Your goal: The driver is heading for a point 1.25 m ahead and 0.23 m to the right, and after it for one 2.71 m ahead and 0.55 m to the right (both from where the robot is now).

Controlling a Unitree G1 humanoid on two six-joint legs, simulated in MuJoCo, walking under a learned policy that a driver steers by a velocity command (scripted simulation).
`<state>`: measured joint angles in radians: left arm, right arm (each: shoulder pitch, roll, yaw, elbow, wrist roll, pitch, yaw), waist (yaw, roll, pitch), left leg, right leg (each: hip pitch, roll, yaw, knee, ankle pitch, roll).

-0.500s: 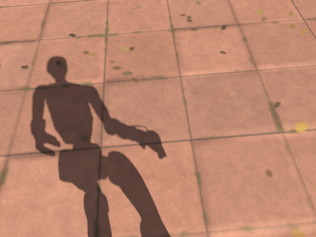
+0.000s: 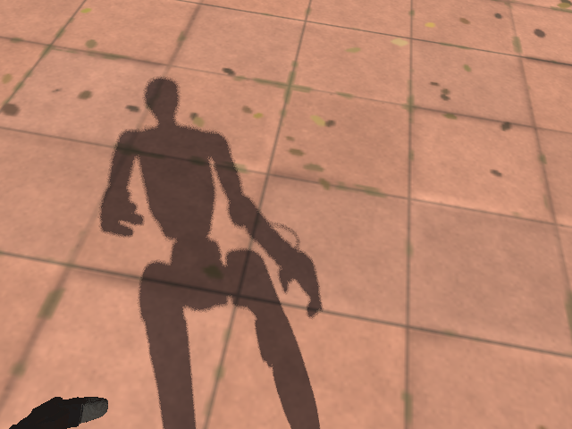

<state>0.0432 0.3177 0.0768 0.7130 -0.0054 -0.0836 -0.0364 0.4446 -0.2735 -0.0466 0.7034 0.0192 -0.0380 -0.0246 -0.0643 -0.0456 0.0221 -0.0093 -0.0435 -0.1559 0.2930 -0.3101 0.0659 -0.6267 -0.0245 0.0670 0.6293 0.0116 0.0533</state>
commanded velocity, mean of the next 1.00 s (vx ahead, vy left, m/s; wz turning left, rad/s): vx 0.48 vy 0.00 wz -0.30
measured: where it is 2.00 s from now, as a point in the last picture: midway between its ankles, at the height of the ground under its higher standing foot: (307, 308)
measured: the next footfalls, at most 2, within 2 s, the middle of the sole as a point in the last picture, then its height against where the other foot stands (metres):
right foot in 0.16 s outside the picture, level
left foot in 0.62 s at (217, 401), level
